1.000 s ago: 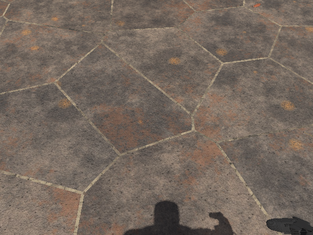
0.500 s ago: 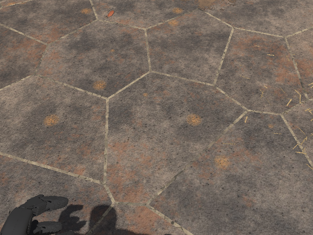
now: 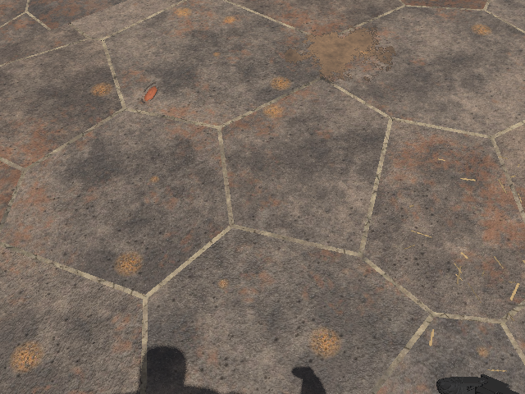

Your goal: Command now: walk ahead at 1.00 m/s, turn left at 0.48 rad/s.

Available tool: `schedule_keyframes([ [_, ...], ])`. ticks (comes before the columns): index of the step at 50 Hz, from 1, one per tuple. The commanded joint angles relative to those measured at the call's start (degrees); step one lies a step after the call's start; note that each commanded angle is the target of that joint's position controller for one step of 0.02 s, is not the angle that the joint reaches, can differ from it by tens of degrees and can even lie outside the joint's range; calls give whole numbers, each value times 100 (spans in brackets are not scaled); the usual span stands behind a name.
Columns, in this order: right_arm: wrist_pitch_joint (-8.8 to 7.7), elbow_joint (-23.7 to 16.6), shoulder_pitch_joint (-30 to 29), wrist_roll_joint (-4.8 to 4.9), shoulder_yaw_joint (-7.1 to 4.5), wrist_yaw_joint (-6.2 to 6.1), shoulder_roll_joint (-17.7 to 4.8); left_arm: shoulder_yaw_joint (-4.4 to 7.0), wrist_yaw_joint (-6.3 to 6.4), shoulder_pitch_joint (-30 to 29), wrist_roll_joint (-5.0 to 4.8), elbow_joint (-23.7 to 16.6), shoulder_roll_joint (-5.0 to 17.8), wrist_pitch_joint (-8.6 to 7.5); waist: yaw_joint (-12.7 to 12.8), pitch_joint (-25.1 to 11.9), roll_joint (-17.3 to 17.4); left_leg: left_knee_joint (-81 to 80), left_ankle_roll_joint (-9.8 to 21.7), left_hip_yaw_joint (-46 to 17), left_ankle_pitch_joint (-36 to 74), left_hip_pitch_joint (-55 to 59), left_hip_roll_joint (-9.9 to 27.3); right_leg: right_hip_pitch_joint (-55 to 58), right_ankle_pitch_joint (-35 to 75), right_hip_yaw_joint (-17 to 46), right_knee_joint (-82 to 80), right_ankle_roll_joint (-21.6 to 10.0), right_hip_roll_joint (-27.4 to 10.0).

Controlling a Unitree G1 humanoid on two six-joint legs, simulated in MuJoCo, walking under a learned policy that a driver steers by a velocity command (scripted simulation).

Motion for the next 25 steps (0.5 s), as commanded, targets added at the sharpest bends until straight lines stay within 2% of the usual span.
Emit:
schedule_keyframes([
  [1, -28, 166, 1349, 15, -359, -31, -965, 256, 242, -208, 250, -243, 1138, 119, -1064, -827, -724, 229, 288, 285, -834, 2324, -853, -592, 9060, -442, 2606, 488, -1755],
  [2, 7, 603, 2691, 16, -476, -86, -1134, 295, 275, -668, 281, -373, 1241, 206, -1755, -1228, -639, 39, 468, 122, -1080, 3528, -782, -1221, 8839, -626, 4403, 550, -1694],
  [3, 79, 839, 3655, -10, -646, -178, -1443, 251, 249, -1059, 244, -526, 1068, 176, -2228, -1438, -58, 258, 815, -665, -1912, 4834, -244, -2728, 5970, -736, 6972, 515, -1115],
  [4, 142, 806, 2958, -126, -759, -192, -1866, 50, 67, -424, -62, -891, 196, 33, -990, -1650, 2275, -446, 2036, -4348, -2476, 6604, 1274, -6005, -612, -231, 9218, 995, 19],
  [5, 139, 513, 2476, -31, -765, -143, -1546, -40, 99, -797, 23, -1047, 495, -85, -1214, -1761, 815, -1321, 2111, -5311, -2281, 6384, 1451, -6534, -320, 601, 9184, 789, -278],
  [6, 114, 518, 2284, 12, -711, -174, -1313, -66, 68, -1162, 15, -1155, 583, -152, -988, -1093, 41, -1472, 1892, -4669, -1692, 5526, 1423, -6440, 92, 769, 8640, 757, -635],
  [7, 115, 582, 2087, 20, -638, -190, -993, -108, 50, -1227, 57, -1190, 558, -179, -632, -473, -614, -1574, 1621, -4047, -546, 4368, 1199, -6011, 239, 592, 7927, 705, -847],
  [8, 64, 572, 1956, 35, -599, -221, -940, -128, 45, -1306, 143, -1261, 487, -80, -421, -136, -719, -1519, 1462, -3507, 557, 3571, 954, -5722, 118, 546, 7555, 792, -979],
  [9, 17, 577, 1874, 53, -545, -225, -872, -156, 40, -1231, 239, -1286, 460, 74, -229, 14, -728, -1572, 1326, -3103, 1532, 2979, 742, -5396, 51, 441, 7177, 890, -1039],
  [10, -35, 563, 1819, 69, -543, -186, -951, -180, 45, -1197, 253, -1350, 428, 208, -109, 46, -607, -1600, 1215, -2717, 2225, 2490, 512, -5058, -19, 324, 6566, 969, -1084],
  [12, -78, 539, 1707, 51, -625, -156, -1256, -249, 33, -1441, 201, -1556, 295, 317, -46, -23, -288, -1521, 1047, -2219, 3345, 1889, 5, -4532, 345, -47, 5454, 1052, -887],
  [13, -45, 545, 1711, 58, -650, -172, -1280, -282, 26, -1619, 141, -1641, 230, 336, -98, -126, -100, -1361, 869, -2038, 3567, 1822, -200, -4342, 755, -162, 4910, 1056, -772],
  [16, 116, 601, 1999, 129, -692, -225, -1134, -328, 32, -2141, 31, -1778, 155, 381, -509, -542, 282, -861, 68, -1955, 2958, 2009, -674, -3753, 2114, -300, 3653, 959, -401],
  [18, 245, 571, 2127, 96, -740, -282, -1133, -326, 68, -2347, -2, -1855, 209, 359, -705, -603, 412, -518, -172, -2323, 2230, 2241, -725, -3547, 2342, -160, 3086, 946, -242],
  [20, 302, 408, 1889, 28, -796, -350, -1205, -257, 150, -2038, 15, -1771, 447, 260, -549, -646, 482, 119, -332, -2819, 1622, 2507, -687, -3169, 2318, 184, 2420, 872, -205],
  [21, 285, 311, 1637, 45, -813, -369, -1235, -213, 204, -1514, 32, -1603, 555, 179, -246, -754, 451, 823, -435, -2791, 1455, 2572, -787, -2711, 2723, 303, 1937, 774, -336],
  [22, 232, 162, 1588, 108, -752, -346, -1003, -144, 256, -732, 63, -1428, 786, 82, 39, -1196, 197, 2115, -570, -2535, 194, 2235, -902, -1666, 3715, 874, 1887, 527, -1203],
  [23, 240, 38, 2058, 146, -615, -399, -406, -104, 288, -400, 76, -1475, 1052, 94, -152, -1835, -915, 3786, -587, -1528, -4741, 1347, -1429, -557, 6862, 2175, 2580, 173, -3044],
  [24, 282, -56, 3043, 162, -639, -430, -710, 20, 248, -532, -2, -1512, 1092, 191, -598, -3026, -1605, 4703, -645, -1346, -4814, 978, -1176, -105, 6930, 3721, 2563, -762, -4087],
  [25, 402, 206, 2807, -39, -690, -431, -1007, 3, 280, -1142, -44, -1714, 667, 267, -584, -2614, -762, 4990, -690, -1216, -4018, 765, -759, -742, 5258, 3486, 2286, -881, -3631],
])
